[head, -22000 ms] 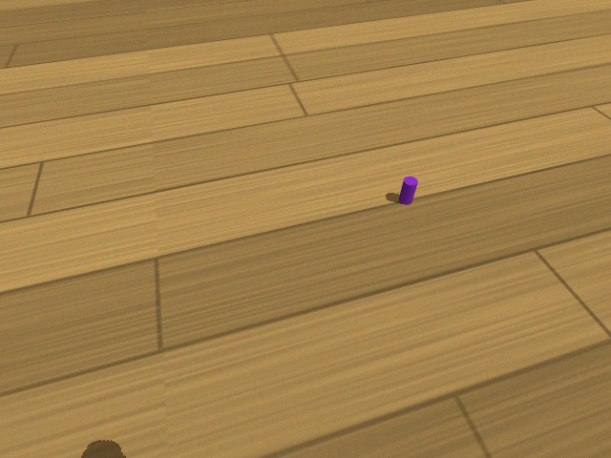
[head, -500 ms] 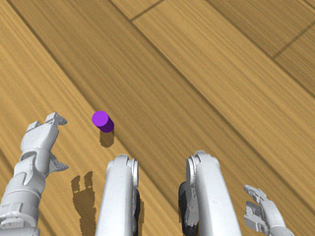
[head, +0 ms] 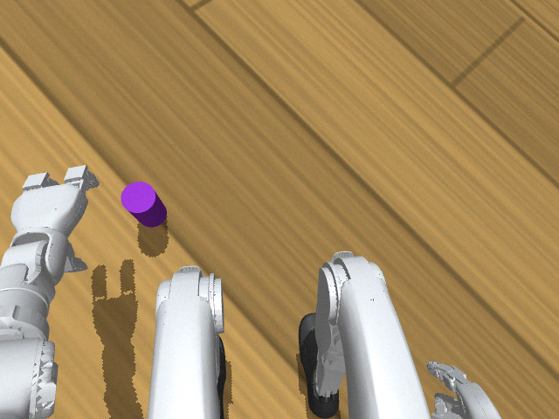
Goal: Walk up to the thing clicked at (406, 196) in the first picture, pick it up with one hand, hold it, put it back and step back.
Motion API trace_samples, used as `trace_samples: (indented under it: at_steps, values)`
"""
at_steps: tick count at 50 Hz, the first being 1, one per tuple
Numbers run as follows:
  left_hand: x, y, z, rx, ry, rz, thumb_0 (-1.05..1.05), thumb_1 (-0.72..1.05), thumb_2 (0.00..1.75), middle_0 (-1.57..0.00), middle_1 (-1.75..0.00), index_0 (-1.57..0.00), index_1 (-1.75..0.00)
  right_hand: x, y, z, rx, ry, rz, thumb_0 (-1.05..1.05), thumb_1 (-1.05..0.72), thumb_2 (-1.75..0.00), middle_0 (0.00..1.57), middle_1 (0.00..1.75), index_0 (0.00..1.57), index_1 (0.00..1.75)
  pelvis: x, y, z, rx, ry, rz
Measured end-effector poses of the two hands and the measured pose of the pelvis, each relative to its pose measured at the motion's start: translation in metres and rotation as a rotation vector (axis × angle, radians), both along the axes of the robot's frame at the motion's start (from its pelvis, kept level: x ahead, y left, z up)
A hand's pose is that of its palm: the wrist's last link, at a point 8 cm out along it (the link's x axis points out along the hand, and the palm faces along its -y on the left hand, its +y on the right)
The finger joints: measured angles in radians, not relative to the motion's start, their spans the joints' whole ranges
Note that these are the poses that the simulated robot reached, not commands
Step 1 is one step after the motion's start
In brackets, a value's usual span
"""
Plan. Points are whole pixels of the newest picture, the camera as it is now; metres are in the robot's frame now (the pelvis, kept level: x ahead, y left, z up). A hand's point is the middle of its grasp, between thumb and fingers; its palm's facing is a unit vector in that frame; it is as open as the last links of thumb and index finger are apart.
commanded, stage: rise first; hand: left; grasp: from above
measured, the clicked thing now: (145, 206) +0.48 +0.24 -0.32
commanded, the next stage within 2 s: approach in 0.74 s
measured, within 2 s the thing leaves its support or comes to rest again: neither
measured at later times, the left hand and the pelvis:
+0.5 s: hand (85, 222) +0.41 +0.30 -0.19, palm faces -0.46 -0.06 -0.89, open 13.7 cm; pelvis +0.01 +0.00 -0.02, yaw -1 degrees
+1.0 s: hand (101, 217) +0.43 +0.29 -0.21, palm faces -0.46 -0.04 -0.89, open 14.0 cm; pelvis +0.01 +0.00 -0.03, yaw -1 degrees
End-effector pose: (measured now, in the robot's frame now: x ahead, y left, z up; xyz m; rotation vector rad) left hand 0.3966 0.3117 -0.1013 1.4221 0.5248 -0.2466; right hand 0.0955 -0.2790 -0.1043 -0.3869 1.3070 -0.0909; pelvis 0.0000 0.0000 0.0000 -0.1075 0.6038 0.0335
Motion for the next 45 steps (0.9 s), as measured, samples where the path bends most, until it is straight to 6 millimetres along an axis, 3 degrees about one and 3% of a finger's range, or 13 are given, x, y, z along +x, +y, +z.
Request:
trace_samples:
  at_steps: [16,45]
  values:
    - [0.017,-0.004,-0.028,0.040,-0.011,-0.061,0.00,-0.45,0.94,-0.17,-0.92,-0.16,-0.92,-0.004,0.005,-0.019,0.012,0.062,0.014,0.00,-0.91,-0.90,0.21,0.30,0.20,0.30,0.006,0.001,-0.016,-0.005,0.016,-0.008]
    - [0.030,-0.015,-0.051,0.062,-0.018,-0.094,0.00,-0.50,0.98,-0.13,-0.98,-0.12,-0.98,-0.019,0.001,-0.023,-0.004,0.104,0.001,0.00,-0.92,-0.90,0.20,0.30,0.20,0.30,0.009,0.001,-0.027,-0.006,0.029,-0.014]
